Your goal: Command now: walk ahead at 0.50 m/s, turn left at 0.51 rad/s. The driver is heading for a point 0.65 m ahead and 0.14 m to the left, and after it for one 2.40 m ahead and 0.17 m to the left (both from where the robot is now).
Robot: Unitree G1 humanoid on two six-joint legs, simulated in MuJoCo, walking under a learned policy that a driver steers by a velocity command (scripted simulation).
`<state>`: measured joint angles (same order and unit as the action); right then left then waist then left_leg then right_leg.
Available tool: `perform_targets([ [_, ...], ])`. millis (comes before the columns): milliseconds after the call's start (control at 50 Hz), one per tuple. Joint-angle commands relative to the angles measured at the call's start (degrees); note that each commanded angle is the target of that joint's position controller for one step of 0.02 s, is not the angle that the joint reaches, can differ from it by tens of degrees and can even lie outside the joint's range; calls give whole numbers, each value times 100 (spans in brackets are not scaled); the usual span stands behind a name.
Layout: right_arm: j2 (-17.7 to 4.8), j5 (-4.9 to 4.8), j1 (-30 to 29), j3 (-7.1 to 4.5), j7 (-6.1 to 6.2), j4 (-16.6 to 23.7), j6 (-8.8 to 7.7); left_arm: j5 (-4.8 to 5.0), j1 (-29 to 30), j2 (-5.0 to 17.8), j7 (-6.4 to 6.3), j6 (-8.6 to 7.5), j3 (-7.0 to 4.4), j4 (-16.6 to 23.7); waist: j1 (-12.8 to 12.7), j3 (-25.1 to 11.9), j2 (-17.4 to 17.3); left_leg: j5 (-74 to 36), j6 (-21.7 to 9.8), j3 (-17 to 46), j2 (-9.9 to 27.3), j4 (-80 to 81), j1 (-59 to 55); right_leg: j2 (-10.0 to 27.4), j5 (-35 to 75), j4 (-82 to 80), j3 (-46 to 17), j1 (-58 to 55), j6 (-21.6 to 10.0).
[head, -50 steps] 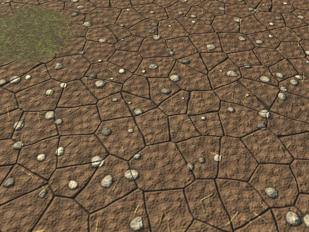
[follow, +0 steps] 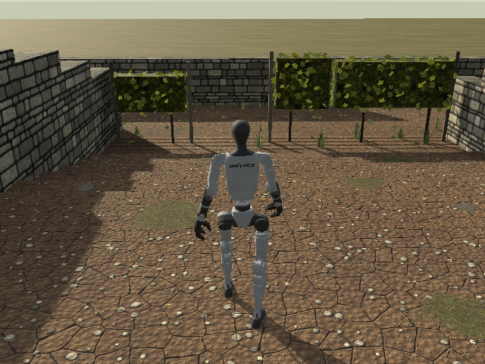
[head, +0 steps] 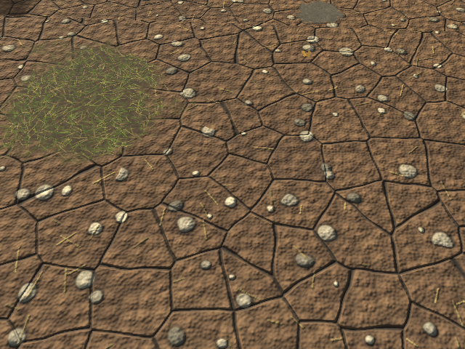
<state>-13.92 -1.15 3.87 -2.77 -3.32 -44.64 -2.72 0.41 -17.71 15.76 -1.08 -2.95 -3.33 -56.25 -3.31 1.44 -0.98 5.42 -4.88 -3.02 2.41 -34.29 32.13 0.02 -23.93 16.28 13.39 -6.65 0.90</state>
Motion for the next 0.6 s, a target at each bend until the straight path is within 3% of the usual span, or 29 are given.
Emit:
perform_targets([
  [20, -1148, -37, 1493, -491, 27, 92, -25, 19, 249, 1104, -108, 87, -217, 390, 1128, -868, 427, 154, -504, -187, -550, 392, -2251, 1318, 6266, 2748, -100, 675, -465],
  [40, -1837, -21, 2190, -706, 164, -23, 34, -105, -74, 685, -62, -25, -73, 622, 1125, -1552, -668, 351, -1226, 2032, 762, 450, -4438, 752, 3695, 4887, -35, 2851, -134],
  [60, -1864, -35, 1983, -637, 161, 116, -14, -110, -152, 242, 56, -282, 96, 777, 768, -2173, -1223, 894, -2068, 4951, 1781, 1497, -5553, -369, -851, 6305, -1160, 4578, 19],
  [80, -1391, 35, 2000, -489, 153, 146, -58, 106, 518, 763, 159, -497, -41, 922, 1063, -1914, -698, 921, -1747, 4496, 1621, 1721, -5452, 5, -669, 6514, -1925, 5203, -168],
  [100, -1151, 51, 1710, -428, 165, 181, -105, 218, 831, 798, 187, -599, -43, 1046, 958, -1235, -435, 562, -1501, 3598, 1403, 1725, -4722, 265, -184, 6185, -1852, 5333, -304],
  [120, -1008, 44, 1312, -384, 158, 261, -131, 127, 849, 739, 150, -622, -52, 1005, 670, -760, 69, 12, -1320, 2954, 1137, 1800, -3808, 495, 190, 5589, -1814, 5043, -297],
  [140, -817, 67, 996, -322, 172, 363, -143, 14, 792, 811, 112, -564, -117, 951, 457, -531, 67, -485, -1206, 2516, 943, 1913, -3149, 658, 414, 5120, -1798, 4631, -242],
  [160, -776, 109, 852, -294, 189, 450, -141, -27, 698, 801, 114, -476, -139, 955, 301, -447, -37, -711, -1191, 2382, 817, 2049, -2697, 710, 546, 4925, -1814, 4291, -172],
  [200, -921, 75, 875, -327, 244, 481, -154, -101, 637, 653, 99, -344, -135, 1006, 194, -364, -73, -1102, -1242, 2121, 705, 2200, -2219, 676, 765, 4448, -1704, 4110, 49],
  [260, -1133, 44, 1143, -392, 365, 448, -147, -139, 1253, 517, 62, -289, -93, 1250, 350, -162, -131, -1132, -1106, 1777, 473, 2263, -1895, 511, 1722, 3239, -1612, 4191, 284],
  [320, -1145, 16, 1372, -403, 416, 396, -98, -89, 1843, 375, 109, -330, -27, 1442, 598, -109, -331, -495, -811, 1618, 222, 2163, -1709, 227, 2774, 1949, -1571, 3763, 286],
  [400, -1096, -28, 1677, -400, 429, 270, -54, 1, 2204, 576, 185, -399, -63, 1657, 717, -101, -445, -11, -676, 2136, 436, 1800, -2128, 85, 2880, 1271, -1757, 3528, 174],
  [460, -1090, 2, 1631, -410, 477, 299, 5, 12, 1929, 798, 235, -494, -142, 1634, 508, -160, -638, -190, -579, 2602, 621, 1254, -2545, 66, 2166, 1067, -1809, 3185, -32],
  [480, -1015, 8, 1552, -385, 478, 341, 27, -2, 1521, 867, 222, -526, -194, 1522, 283, -304, -675, -400, -485, 2607, 488, 930, -2518, 28, 2110, 867, -1699, 2642, -155],
  [500, -792, 36, 1511, -298, 459, 417, 21, -79, 886, 1052, 192, -557, -278, 1400, -20, -808, -546, -540, -309, 2381, 173, 83, -2259, 316, 2082, 891, -1870, 1556, -382],
  [520, -477, 152, 1642, -170, 451, 515, 10, -129, -32, 1369, 154, -544, -345, 1305, -304, -1665, 188, 564, -71, 1770, -260, -1544, -1524, 1303, 1796, 996, -2864, 83, -699],
  [540, -246, -71, 2546, -104, 434, 637, -60, -149, -393, 1728, 208, -458, -447, 1047, 184, -2071, 2360, 2943, 258, 1271, -887, -3226, 529, 2356, 403, 294, -5701, -1371, -1623],
  [560, -844, -125, 2482, -190, 456, 396, -69, 1, -215, 1096, 248, -449, -308, 1160, 21, -1561, 1472, 2725, 308, 1523, -459, -3870, 1129, 2264, -766, 27, -5849, -1080, -1497],
  [580, -1080, -84, 1851, -251, 448, 451, -55, 12, 25, 761, 239, -418, -221, 1208, -126, -868, 883, 2173, 319, 1391, -293, -3953, 1254, 2003, -574, -14, -4884, -391, -1258],
  [600, -1019, -19, 1495, -245, 462, 524, -48, -57, 306, 700, 247, -382, -175, 1246, -36, -509, 449, 1797, 335, 1194, -106, -3821, 1057, 1766, 161, -85, -4218, 298, -1163],
])
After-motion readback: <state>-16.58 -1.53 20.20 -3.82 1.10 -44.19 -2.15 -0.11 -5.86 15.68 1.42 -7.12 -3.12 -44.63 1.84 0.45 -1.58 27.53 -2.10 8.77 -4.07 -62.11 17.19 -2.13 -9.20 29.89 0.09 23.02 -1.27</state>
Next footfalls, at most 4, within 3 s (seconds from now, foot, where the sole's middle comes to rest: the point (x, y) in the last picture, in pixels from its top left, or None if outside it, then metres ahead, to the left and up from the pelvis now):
0.02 left None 0.18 0.10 -0.76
0.50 right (271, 339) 0.49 -0.06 -0.76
1.00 left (156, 283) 0.63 0.29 -0.76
1.52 right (229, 198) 0.96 0.09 -0.76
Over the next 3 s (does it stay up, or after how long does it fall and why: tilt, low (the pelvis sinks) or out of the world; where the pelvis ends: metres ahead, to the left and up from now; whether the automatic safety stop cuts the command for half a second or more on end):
stays up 1.63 0.06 0.01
